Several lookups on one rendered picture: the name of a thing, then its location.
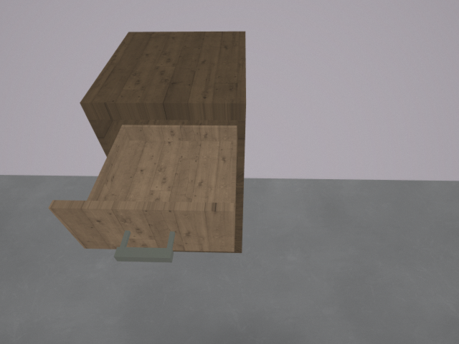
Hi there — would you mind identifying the cabinet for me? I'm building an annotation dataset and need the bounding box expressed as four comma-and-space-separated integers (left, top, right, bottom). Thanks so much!
80, 32, 246, 253

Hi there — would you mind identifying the handle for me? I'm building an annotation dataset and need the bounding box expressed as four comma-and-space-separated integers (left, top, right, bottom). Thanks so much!
114, 231, 175, 262

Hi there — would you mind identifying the drawer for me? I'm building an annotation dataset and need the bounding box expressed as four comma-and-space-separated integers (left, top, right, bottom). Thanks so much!
48, 125, 237, 252

